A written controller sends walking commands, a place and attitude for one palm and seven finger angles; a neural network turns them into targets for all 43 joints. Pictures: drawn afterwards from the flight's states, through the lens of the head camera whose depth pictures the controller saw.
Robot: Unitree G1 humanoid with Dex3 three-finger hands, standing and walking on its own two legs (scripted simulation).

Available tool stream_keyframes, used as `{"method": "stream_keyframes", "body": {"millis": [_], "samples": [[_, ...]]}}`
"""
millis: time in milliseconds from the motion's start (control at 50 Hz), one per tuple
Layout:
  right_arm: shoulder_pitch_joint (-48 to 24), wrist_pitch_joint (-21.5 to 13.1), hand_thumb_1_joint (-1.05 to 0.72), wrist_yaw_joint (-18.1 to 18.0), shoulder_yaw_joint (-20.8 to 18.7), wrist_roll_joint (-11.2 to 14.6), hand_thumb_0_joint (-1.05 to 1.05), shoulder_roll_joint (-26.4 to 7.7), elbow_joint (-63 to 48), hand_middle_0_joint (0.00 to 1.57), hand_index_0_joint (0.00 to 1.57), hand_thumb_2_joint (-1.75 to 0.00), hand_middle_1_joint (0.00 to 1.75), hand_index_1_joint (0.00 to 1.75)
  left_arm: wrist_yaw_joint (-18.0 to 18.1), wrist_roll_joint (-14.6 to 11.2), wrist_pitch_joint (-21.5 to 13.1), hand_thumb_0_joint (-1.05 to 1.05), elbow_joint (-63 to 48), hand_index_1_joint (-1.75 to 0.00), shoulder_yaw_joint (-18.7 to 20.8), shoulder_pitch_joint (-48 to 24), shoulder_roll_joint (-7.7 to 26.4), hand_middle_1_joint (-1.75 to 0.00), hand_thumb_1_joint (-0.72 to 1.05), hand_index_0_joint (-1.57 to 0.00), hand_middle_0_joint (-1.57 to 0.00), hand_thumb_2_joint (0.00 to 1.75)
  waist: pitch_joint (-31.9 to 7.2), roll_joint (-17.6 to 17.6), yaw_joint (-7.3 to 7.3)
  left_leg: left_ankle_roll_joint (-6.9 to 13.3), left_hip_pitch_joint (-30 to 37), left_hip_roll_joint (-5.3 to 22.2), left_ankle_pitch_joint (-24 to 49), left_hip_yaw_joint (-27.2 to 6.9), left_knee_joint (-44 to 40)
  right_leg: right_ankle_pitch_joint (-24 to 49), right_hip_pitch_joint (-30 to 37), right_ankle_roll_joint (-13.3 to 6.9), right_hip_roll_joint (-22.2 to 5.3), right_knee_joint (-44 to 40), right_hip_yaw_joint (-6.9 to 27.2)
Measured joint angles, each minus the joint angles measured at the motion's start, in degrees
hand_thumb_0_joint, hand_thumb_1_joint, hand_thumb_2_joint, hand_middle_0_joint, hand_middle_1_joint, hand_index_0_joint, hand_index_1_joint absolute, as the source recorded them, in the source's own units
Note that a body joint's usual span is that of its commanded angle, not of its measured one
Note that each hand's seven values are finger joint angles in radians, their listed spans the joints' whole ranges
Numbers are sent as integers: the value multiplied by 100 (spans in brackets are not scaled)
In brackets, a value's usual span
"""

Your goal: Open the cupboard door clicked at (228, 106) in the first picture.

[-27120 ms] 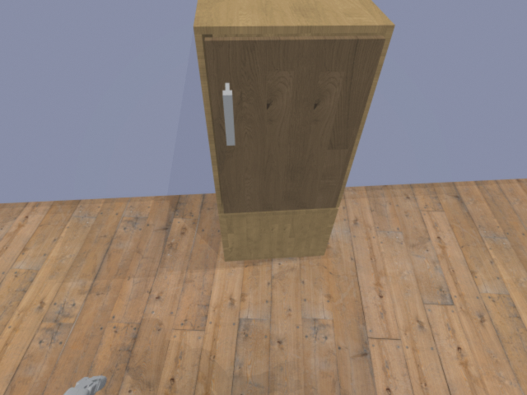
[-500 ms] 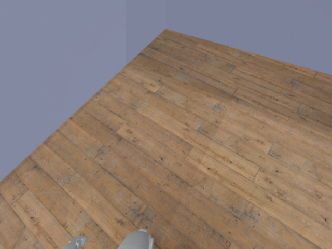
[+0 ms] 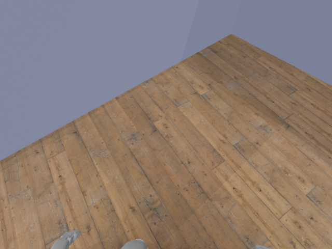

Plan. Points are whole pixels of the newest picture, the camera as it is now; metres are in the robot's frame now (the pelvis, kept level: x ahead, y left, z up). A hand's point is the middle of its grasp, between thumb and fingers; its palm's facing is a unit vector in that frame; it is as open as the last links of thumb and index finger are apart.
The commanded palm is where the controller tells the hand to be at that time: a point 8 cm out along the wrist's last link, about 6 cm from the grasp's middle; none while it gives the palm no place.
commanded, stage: turn to face it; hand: left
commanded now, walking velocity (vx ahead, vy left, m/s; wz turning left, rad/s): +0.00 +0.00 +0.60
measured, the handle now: out of the picture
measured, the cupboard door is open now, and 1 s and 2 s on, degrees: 46 46 46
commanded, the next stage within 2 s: none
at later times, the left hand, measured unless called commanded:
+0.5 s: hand out of the picture +0.05 +0.23 -0.16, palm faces +0.33 -0.91 -0.25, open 7.4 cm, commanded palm none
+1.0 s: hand out of the picture -0.02 +0.19 -0.18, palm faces +0.61 -0.76 -0.21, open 7.4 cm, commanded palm none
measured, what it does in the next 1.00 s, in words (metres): steps on the spot, turning left: left foot, then right foot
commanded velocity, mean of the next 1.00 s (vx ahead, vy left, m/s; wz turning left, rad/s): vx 0.00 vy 0.00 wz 0.60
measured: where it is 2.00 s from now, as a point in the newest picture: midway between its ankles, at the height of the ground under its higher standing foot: outside the picture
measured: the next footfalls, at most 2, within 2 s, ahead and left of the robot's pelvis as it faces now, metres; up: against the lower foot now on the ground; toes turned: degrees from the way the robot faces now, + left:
left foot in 0.28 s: +0.04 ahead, +0.13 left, +0.00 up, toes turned +17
right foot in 0.60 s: +0.14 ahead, -0.14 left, +0.00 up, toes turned +20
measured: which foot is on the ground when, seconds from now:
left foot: down 0.00-0.00, up 0.02-0.26, down 0.28-0.60, up 0.62-0.92, down 0.94-1.00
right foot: down 0.00-0.28, up 0.30-0.58, down 0.60-0.92, up 0.94-1.00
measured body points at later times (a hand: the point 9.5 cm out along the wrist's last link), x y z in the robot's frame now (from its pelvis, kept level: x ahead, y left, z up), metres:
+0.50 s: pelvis +0.03 -0.01 +0.01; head +0.09 +0.03 +0.46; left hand +0.04 +0.28 -0.14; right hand +0.20 -0.22 -0.12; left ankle +0.00 +0.11 -0.72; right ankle +0.06 -0.16 -0.67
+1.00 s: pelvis +0.05 -0.01 +0.00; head +0.08 +0.04 +0.44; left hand -0.06 +0.23 -0.16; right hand +0.31 -0.15 -0.12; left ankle +0.01 +0.08 -0.72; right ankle +0.10 -0.16 -0.68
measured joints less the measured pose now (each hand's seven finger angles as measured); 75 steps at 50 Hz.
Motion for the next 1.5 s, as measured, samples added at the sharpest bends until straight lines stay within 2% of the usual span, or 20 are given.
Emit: {"method": "stream_keyframes", "body": {"millis": [40,120,220,280,340,420,500,600,640,700,740,880,940,1000,1080,1220,1300,1360,1420,1500], "samples": [[-41,53,-90,25,-69,20,0,-64,55,20,20,-90,30,30,51,38,-45,0,-4,-30,-23,6,-75,-30,91,-20,-20,90,55,83,10,-2,-320,-26,-807,46,963,281,-19,-97,-37,110,-127],[-30,92,-90,100,-143,15,0,-135,110,20,20,-90,29,30,89,46,-12,0,50,-30,-106,162,-244,-30,91,-20,-20,90,57,85,-63,-96,-657,77,-1005,497,2487,265,281,-108,-224,-180,-448],[-58,25,-91,124,-67,64,0,-41,88,20,19,-90,29,30,69,55,-80,0,119,-30,-157,267,-292,-30,90,-20,-20,90,134,-262,-48,-178,-17,192,-993,984,1088,222,502,-35,-534,-327,-760],[-97,-67,-91,135,-10,60,0,-73,17,20,19,-90,29,30,20,8,-93,0,143,-30,-163,357,-294,-30,90,-20,-21,90,147,-304,-25,-62,521,179,-48,1071,-223,-85,394,78,-669,164,-973],[-165,-204,-90,87,24,30,0,14,-22,20,19,-90,29,30,32,-33,87,0,246,-30,-115,261,-164,-30,90,-20,-21,90,222,-443,-10,249,400,72,-155,961,27,-859,-234,220,-599,1761,-494],[-62,-239,-90,-24,86,-4,0,103,-28,20,20,-90,29,30,53,-27,228,1,318,-30,-37,32,-66,-30,91,-20,-20,90,215,-357,-19,216,470,88,-153,648,-195,-752,-794,251,-287,2727,-155],[31,-197,-90,-60,92,-20,0,99,63,20,20,-90,30,30,20,-43,186,1,208,-30,-12,-144,-56,-30,91,-20,-20,90,203,-172,-25,151,573,97,45,352,-495,-534,-792,236,-135,2115,-21],[161,-81,-90,-39,19,11,0,55,134,20,20,-90,30,30,9,-50,27,0,21,-30,-35,-159,-49,-30,91,-20,-20,90,64,-3,-69,-41,441,37,-55,-8,-277,180,-23,135,28,85,-24],[122,-20,-90,-20,-47,46,0,-9,181,20,20,-90,30,30,53,-1,-83,0,4,-30,-48,-125,-93,-30,91,-20,-20,90,68,33,-39,-50,150,-19,-833,35,574,446,19,-154,-34,26,-130],[74,54,-90,28,-140,35,0,-139,222,20,20,-90,30,30,86,16,-81,0,32,-30,-128,-17,-252,-30,91,-20,-20,90,86,147,-103,-75,-341,-4,-1192,285,2243,232,235,-186,-140,-47,-395],[35,78,-90,59,-152,33,0,-151,237,20,20,-90,29,30,107,17,-63,0,62,-30,-153,78,-313,-30,91,-20,-20,90,82,84,-126,-148,-449,81,-1127,521,2654,273,406,-157,-229,-260,-519],[-168,8,-91,118,-45,73,0,-52,144,20,19,-90,29,30,64,41,-108,0,156,-30,-177,291,-336,-30,90,-20,-21,90,214,-307,-23,-180,139,201,-863,1055,733,180,657,-42,-556,-312,-979],[-205,-115,-91,133,-12,47,0,-69,9,20,19,-90,29,30,16,-13,-49,0,209,-30,-134,422,-267,-30,90,-20,-21,90,165,-345,-8,86,451,156,161,1055,-209,-201,388,105,-686,482,-1091],[-234,-221,-91,71,48,23,0,43,-47,20,19,-90,29,30,51,-27,175,0,332,-30,-59,304,-92,-30,90,-20,-21,90,219,-480,44,375,307,65,-125,947,140,-991,-320,201,-508,2153,-436],[-94,-229,-90,-38,105,-1,0,125,-40,20,20,-90,29,30,47,-10,249,1,356,-30,22,80,10,-30,91,-20,-20,90,190,-371,22,313,408,53,35,620,-231,-627,-843,228,-270,2854,-113],[119,-136,-90,-34,70,-25,0,126,130,20,20,-90,30,30,17,-25,144,0,135,-30,21,-160,-6,-30,91,-20,-20,90,96,-59,-49,207,473,29,329,78,-630,-388,-549,185,-30,1408,77],[248,-48,-90,-14,-10,18,0,105,155,20,20,-90,30,30,26,-32,16,0,-5,-30,-18,-133,-13,-30,91,-20,-20,90,-40,-17,-93,53,260,-114,214,-183,-337,105,190,76,80,-216,63],[184,31,-90,17,-111,33,0,-35,211,20,20,-90,30,30,78,18,-59,0,16,-30,-77,-106,-159,-30,91,-20,-20,90,40,110,-105,-2,-235,-144,-909,-20,1109,380,246,-70,22,-182,-98],[163,81,-90,70,-173,21,0,-128,249,20,20,-90,29,30,93,18,-32,0,50,-30,-145,33,-306,-30,91,-20,-20,90,54,124,-158,-97,-566,-37,-1011,365,2395,316,475,-77,-121,-346,-335],[90,84,-91,111,-137,52,0,-77,234,20,19,-90,29,30,94,34,-59,0,113,-30,-175,166,-350,-30,90,-20,-20,90,121,-165,-145,-208,-330,148,-1050,791,1941,327,686,-36,-368,-526,-571]]}}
